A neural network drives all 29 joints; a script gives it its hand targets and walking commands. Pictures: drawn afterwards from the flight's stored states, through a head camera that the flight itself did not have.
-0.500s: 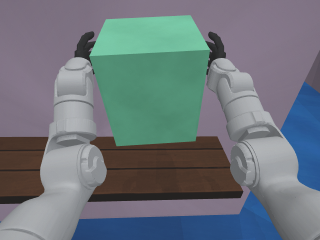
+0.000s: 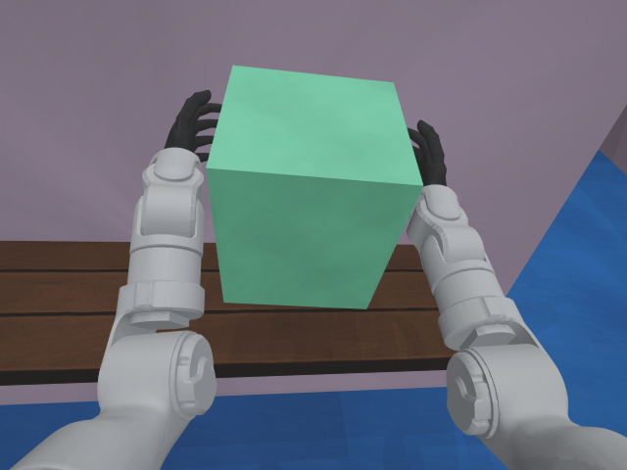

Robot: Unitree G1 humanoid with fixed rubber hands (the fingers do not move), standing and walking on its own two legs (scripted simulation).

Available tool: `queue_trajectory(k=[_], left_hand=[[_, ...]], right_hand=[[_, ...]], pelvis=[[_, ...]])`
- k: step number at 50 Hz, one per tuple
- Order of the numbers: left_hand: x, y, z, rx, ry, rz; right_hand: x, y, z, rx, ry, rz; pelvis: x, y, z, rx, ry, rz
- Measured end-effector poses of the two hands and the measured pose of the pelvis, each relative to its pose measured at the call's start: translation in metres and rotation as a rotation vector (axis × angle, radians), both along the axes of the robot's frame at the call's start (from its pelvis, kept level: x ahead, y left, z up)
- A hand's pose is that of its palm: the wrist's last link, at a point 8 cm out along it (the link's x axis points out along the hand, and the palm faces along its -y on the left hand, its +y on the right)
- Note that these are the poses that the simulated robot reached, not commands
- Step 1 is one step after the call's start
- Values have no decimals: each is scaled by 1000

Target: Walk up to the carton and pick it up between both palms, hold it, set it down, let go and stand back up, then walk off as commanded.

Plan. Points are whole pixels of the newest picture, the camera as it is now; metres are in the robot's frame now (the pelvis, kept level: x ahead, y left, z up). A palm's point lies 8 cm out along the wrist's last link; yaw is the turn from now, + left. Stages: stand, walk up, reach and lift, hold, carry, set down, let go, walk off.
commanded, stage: set down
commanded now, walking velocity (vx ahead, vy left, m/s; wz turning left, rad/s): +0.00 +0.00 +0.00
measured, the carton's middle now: (305, 197) +0.41 -0.03 +0.18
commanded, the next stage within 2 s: none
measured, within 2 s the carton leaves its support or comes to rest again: neither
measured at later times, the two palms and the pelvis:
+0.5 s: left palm (190, 172) +0.42 +0.12 +0.21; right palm (419, 202) +0.37 -0.17 +0.20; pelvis +0.00 +0.00 +0.00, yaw -1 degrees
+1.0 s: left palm (204, 183) +0.44 +0.11 +0.18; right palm (421, 215) +0.37 -0.19 +0.17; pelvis +0.01 +0.01 +0.00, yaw -2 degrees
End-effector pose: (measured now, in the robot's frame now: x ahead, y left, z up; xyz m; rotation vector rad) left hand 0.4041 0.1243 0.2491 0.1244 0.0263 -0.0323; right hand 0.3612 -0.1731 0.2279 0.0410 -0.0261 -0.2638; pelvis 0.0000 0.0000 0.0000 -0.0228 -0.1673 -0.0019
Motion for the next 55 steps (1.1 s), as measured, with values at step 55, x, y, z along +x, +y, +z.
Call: queue_trajectory(k=[55], left_hand=[[42, -17, -70, 4, 136, -105]], right_hand=[[9, -13, -61, 19, 83, -107]], pelvis=[[9, 8, 2, 6, 79, -38]])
